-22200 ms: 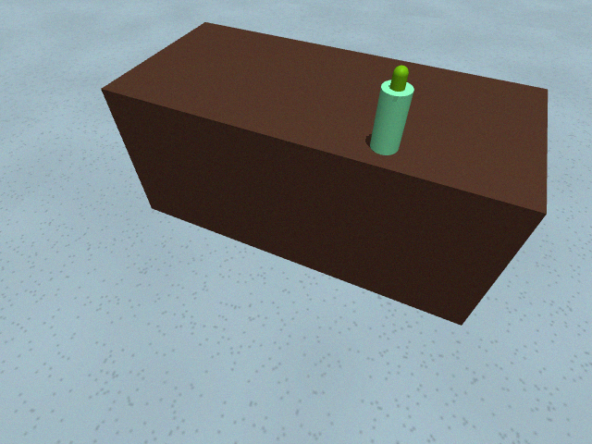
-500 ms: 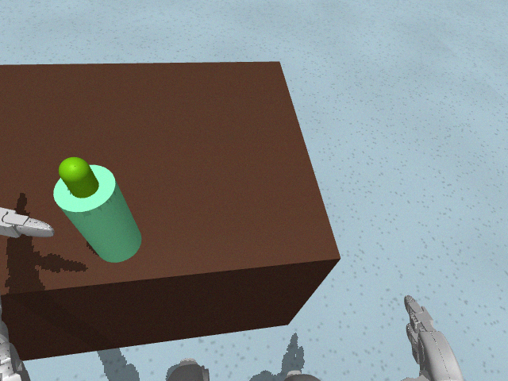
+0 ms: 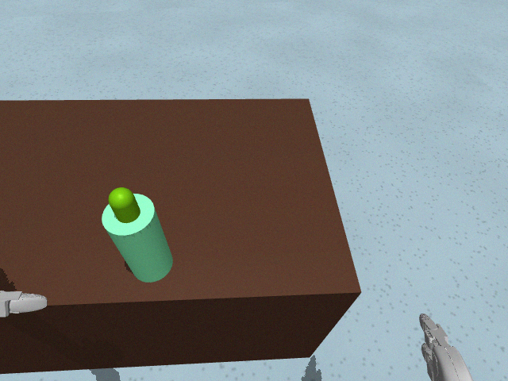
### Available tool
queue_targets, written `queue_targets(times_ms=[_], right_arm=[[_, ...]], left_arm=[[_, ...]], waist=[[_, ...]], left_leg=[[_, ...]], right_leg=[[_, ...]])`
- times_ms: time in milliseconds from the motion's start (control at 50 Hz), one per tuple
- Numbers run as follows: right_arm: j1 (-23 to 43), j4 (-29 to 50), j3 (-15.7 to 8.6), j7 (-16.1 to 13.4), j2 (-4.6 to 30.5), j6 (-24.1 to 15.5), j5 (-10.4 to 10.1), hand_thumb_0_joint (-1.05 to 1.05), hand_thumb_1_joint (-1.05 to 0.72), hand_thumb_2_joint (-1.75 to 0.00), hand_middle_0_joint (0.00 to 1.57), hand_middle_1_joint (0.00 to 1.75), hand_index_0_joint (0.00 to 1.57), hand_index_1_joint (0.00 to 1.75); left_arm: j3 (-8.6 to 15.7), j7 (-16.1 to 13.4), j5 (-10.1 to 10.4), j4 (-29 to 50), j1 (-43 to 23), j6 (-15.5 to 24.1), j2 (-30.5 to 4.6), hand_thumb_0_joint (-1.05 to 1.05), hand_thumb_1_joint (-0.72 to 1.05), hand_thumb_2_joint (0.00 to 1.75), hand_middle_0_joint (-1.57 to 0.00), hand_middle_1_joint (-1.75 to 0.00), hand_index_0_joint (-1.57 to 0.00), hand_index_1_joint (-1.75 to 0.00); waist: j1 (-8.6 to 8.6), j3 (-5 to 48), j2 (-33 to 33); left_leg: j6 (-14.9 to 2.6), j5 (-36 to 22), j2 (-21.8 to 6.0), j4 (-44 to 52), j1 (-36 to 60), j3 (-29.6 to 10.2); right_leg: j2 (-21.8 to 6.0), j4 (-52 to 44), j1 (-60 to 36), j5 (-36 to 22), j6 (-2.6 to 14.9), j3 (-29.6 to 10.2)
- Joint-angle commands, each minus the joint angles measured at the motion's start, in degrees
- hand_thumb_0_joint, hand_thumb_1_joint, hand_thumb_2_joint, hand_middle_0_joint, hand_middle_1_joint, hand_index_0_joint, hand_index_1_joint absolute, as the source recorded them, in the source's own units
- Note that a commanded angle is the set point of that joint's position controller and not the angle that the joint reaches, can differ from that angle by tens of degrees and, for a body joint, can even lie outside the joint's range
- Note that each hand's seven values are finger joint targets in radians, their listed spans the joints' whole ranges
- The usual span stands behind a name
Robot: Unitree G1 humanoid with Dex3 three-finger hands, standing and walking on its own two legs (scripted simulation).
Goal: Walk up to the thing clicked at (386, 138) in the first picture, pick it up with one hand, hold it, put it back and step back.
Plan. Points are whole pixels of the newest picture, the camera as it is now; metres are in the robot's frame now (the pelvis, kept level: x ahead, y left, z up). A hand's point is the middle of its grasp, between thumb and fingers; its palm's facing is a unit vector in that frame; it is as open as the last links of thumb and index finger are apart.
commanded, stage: sink last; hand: left
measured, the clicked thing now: (138, 233) +0.38 +0.22 -0.02
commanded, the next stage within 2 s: home in 0.70 s
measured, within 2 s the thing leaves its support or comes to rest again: neither
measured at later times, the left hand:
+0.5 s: hand out of the picture +0.14 +0.20 +0.02, palm faces +0.27 -0.91 -0.31, open 17.3 cm
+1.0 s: hand out of the picture +0.13 +0.27 -0.01, palm faces +0.40 -0.82 -0.41, open 17.3 cm
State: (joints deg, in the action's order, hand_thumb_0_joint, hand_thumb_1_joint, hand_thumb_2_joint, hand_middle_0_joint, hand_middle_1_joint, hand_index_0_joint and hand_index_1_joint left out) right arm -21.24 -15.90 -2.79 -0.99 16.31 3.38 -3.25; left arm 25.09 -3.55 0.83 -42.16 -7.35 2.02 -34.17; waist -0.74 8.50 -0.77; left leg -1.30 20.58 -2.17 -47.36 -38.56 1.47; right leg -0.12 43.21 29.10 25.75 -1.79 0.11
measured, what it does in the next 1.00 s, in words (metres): stands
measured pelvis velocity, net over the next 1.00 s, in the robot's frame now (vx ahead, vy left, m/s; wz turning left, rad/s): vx -0.04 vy -0.03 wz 0.02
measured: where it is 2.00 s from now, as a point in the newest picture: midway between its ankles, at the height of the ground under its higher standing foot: outside the picture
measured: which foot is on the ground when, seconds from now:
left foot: down 0.00-1.00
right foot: down 0.00-1.00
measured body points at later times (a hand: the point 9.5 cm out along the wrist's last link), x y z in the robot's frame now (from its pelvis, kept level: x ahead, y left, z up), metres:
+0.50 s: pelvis -0.03 -0.03 +0.00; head -0.03 -0.04 +0.45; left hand +0.12 +0.24 +0.04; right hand +0.14 -0.28 -0.05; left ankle +0.02 +0.10 -0.70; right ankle -0.05 -0.15 -0.70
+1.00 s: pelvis -0.04 -0.03 +0.00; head -0.01 -0.04 +0.45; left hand +0.11 +0.31 +0.01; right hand +0.14 -0.26 -0.05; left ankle +0.02 +0.10 -0.70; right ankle -0.05 -0.15 -0.70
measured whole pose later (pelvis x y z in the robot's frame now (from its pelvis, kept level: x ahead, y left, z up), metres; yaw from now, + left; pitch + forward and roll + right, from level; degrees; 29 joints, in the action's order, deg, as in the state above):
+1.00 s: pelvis -0.04 -0.03 +0.00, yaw +1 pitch +5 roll +0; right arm -22.3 -13.7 -0.4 -5.4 12.3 -0.6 -1.7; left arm 18.0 -4.5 3.0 -10.7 22.3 5.6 -18.4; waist 2.3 2.9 0.4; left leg 0.8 17.4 -1.7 -46.1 -34.0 1.0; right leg -0.6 48.9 27.5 26.8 0.1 0.6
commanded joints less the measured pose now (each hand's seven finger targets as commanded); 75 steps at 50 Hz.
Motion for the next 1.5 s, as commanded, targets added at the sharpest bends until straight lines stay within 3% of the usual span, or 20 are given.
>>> queue_targets(times_ms=[0,40,140,220,240,320,400,580,680,800,900,940,960,980,1020,1120,1180,1360,1380,1480], right_arm=[[0.47,12.22,-5.35,-1.69,8.99,-3.00,-1.23,0.00,0.50,-0.06,0.05,0.05,0.05,0.05],[1.58,13.99,-8.43,-2.94,11.15,-3.40,-1.37,0.00,0.53,-0.05,0.05,0.05,0.05,0.05],[-1.01,12.04,-8.20,-4.17,8.05,-3.58,-1.01,0.00,0.52,-0.05,0.06,0.05,0.05,0.05],[-2.39,12.69,-3.49,-3.52,3.11,-3.32,-0.75,0.00,0.50,-0.05,0.06,0.05,0.05,0.05],[-2.99,11.92,-2.14,-3.42,1.51,-3.41,-0.52,0.00,0.52,-0.05,0.06,0.05,0.05,0.05],[-0.95,11.67,-5.79,-4.16,5.04,-4.65,0.17,0.00,0.52,-0.05,0.06,0.05,0.05,0.05],[-0.09,15.45,-7.70,-5.24,6.78,-6.14,0.20,0.00,0.52,-0.05,0.06,0.05,0.05,0.05],[-0.46,12.77,-4.69,-4.52,2.51,-6.63,0.63,0.00,0.51,-0.05,0.06,0.05,0.05,0.05],[2.26,12.35,-6.60,-4.47,4.09,-6.76,1.20,0.00,0.52,-0.05,0.06,0.05,0.05,0.05],[-1.08,11.14,-6.18,-4.55,3.95,-7.18,1.30,0.00,0.42,-0.14,0.13,0.13,0.13,0.13],[5.34,13.77,3.25,-4.29,-2.92,-7.85,1.17,0.00,0.02,-0.53,0.14,0.19,0.14,0.19],[5.74,15.07,3.97,-4.74,-2.72,-8.25,1.46,0.00,-0.14,-0.56,0.14,0.20,0.14,0.20],[2.91,13.68,1.36,-5.17,0.44,-8.31,1.74,0.00,-0.22,-0.58,0.14,0.21,0.14,0.21],[0.57,13.88,2.32,-5.10,-0.16,-8.30,1.83,0.00,-0.30,-0.58,0.14,0.21,0.15,0.21],[-5.00,10.33,-3.66,-5.59,5.98,-7.97,2.12,0.00,-0.46,-0.65,0.16,0.23,0.16,0.23],[-2.56,6.79,-2.53,-4.40,3.36,-8.37,1.82,0.00,-0.77,-0.85,0.19,0.28,0.19,0.28],[3.73,11.09,2.52,-3.45,-0.91,-8.72,1.40,0.00,-0.89,-0.90,0.20,0.30,0.20,0.30],[2.76,13.90,-0.98,-3.95,1.99,-5.62,2.09,0.00,-0.90,-0.90,0.20,0.30,0.20,0.30],[2.90,0.77,0.68,-4.35,2.61,-5.15,1.72,0.00,-0.90,-0.90,0.20,0.30,0.20,0.30],[5.48,1.46,1.01,-5.45,2.53,-5.83,1.53,0.00,-0.90,-0.90,0.20,0.30,0.20,0.30]], left_arm=[[-0.48,-1.66,2.31,29.43,3.58,1.20,-8.67,0.00,-0.46,0.03,-0.04,-0.01,-0.04,-0.02],[0.91,-3.03,2.79,40.68,8.63,1.21,-8.99,0.00,-0.47,0.02,-0.04,-0.02,-0.04,-0.02],[-1.05,-4.21,3.20,45.14,22.27,0.34,-1.17,0.00,-0.44,0.02,-0.04,-0.03,-0.05,-0.03],[-5.05,-3.25,3.42,53.50,27.29,0.89,3.68,0.00,-0.48,0.01,-0.05,-0.04,-0.06,-0.03],[-8.33,-2.85,3.36,55.98,28.25,0.93,6.87,0.00,-0.49,0.02,-0.05,-0.04,-0.06,-0.04],[-12.38,-2.01,3.36,60.60,32.03,0.63,9.89,0.00,-0.51,0.01,-0.05,-0.05,-0.06,-0.04],[-8.94,-2.51,3.24,65.94,30.84,1.48,6.80,0.00,-0.50,0.02,-0.05,-0.05,-0.06,-0.04],[-8.88,-0.82,3.53,61.62,38.04,2.84,9.41,0.00,-0.52,0.02,-0.05,-0.06,-0.06,-0.05],[-2.37,-0.82,3.47,56.79,35.09,4.61,4.91,0.00,-0.54,0.02,-0.05,-0.05,-0.06,-0.05],[0.36,-1.01,3.17,48.75,33.36,5.91,3.50,0.00,-0.49,0.11,-0.06,-0.07,-0.06,-0.07],[-5.72,-0.49,2.50,43.45,23.78,7.45,8.23,0.00,-0.51,0.08,-0.05,-0.07,-0.06,-0.06],[-7.32,-0.69,2.10,41.55,22.69,7.41,8.93,0.00,-0.49,0.10,-0.06,-0.07,-0.06,-0.07],[-6.38,-1.00,1.88,40.02,24.45,7.06,7.51,0.00,-0.47,0.11,-0.06,-0.07,-0.06,-0.07],[-7.82,-0.94,1.90,41.01,24.23,7.01,8.42,0.00,-0.50,0.09,-0.05,-0.07,-0.06,-0.07],[-5.00,-1.55,1.74,39.59,27.69,5.80,4.93,0.00,-0.48,0.10,-0.06,-0.07,-0.06,-0.07],[-14.28,-1.00,2.08,42.49,26.99,2.98,13.38,0.00,-0.50,0.09,-0.05,-0.07,-0.06,-0.06],[-22.19,-0.30,1.82,39.18,27.27,2.18,20.51,0.00,-0.51,0.08,-0.05,-0.06,-0.05,-0.06],[-18.36,-1.83,1.03,41.17,29.31,1.08,14.10,0.00,-0.55,0.06,-0.05,-0.05,-0.05,-0.05],[-15.82,-3.14,1.03,46.31,30.79,0.97,11.86,0.00,-0.56,0.05,-0.05,-0.05,-0.05,-0.05],[-25.66,-3.30,1.07,42.53,31.40,-1.18,20.57,0.00,-0.53,0.07,-0.05,-0.06,-0.05,-0.06]], waist=[[1.73,9.81,-4.74],[2.40,8.46,-5.32],[2.20,2.89,-3.29],[2.69,2.62,-4.40],[2.57,3.73,-5.05],[1.37,1.21,-4.62],[0.93,1.63,-0.21],[2.86,-6.29,3.00],[3.79,-6.52,3.05],[2.86,-2.25,3.45],[2.31,-1.95,3.29],[2.36,0.48,1.11],[1.94,1.16,0.09],[1.48,1.96,-1.04],[1.12,3.52,-3.88],[0.55,0.77,-6.05],[0.77,-0.05,-0.85],[3.03,4.96,-4.47],[3.18,3.96,-6.32],[-0.79,-1.69,-2.75]], left_leg=[[1.98,-19.90,-0.58,8.72,20.68,-1.79],[2.24,-17.04,-0.33,9.91,20.42,-1.54],[1.73,-13.55,0.10,10.33,18.51,-0.57],[1.40,-12.49,0.81,9.64,17.74,0.93],[1.27,-13.37,1.07,9.17,18.47,1.41],[0.99,-9.07,1.32,8.71,17.64,1.82],[0.50,-2.83,1.31,8.97,17.16,1.24],[0.32,0.17,1.80,7.94,12.29,1.73],[0.47,1.16,1.96,6.66,10.70,1.66],[0.23,-4.47,1.65,6.35,13.27,1.42],[0.08,-4.44,1.76,6.00,12.86,1.02],[0.26,-4.74,1.90,6.51,14.05,1.05],[0.40,-4.82,1.80,7.03,15.23,1.12],[0.55,-5.44,1.78,7.41,16.65,1.21],[1.06,-7.76,1.55,8.09,19.06,1.24],[1.83,-8.67,0.41,9.08,18.60,-0.20],[1.30,-9.02,-0.05,8.29,16.04,-0.90],[1.98,-12.50,0.21,7.24,15.59,-0.05],[2.19,-9.98,0.09,6.58,15.79,-1.28],[1.39,-6.38,-0.08,6.05,14.45,-0.71]], right_leg=[[1.91,-4.60,0.16,-16.88,2.82,3.77],[1.70,-5.12,-1.11,-15.57,2.82,3.33],[1.24,-5.80,-1.58,-13.78,2.30,2.54],[0.66,-5.62,-1.59,-13.27,2.37,2.34],[0.58,-5.63,-1.48,-14.48,2.32,2.12],[0.32,-5.92,1.48,-11.31,1.99,1.60],[0.31,-7.30,1.52,-4.63,1.78,1.37],[-0.65,-8.87,3.96,0.81,1.16,-0.42],[-1.66,-10.23,4.01,4.20,0.67,-3.50],[-1.36,-7.45,1.74,-4.61,0.48,-2.01],[-2.11,-7.00,2.90,-4.86,0.17,-2.92],[-1.71,-6.58,2.59,-5.12,0.60,-2.29],[-1.33,-6.27,2.42,-5.31,0.91,-1.55],[-0.94,-6.00,2.15,-6.24,1.14,-0.98],[0.03,-4.61,1.72,-9.11,1.74,0.98],[1.14,-2.97,4.40,-9.43,2.51,2.92],[1.25,-2.62,3.48,-9.51,2.39,3.19],[0.89,-1.17,-0.83,-12.15,2.53,1.93],[1.42,-1.46,-0.15,-11.07,2.54,2.09],[1.44,-2.79,4.78,-8.84,2.27,2.09]])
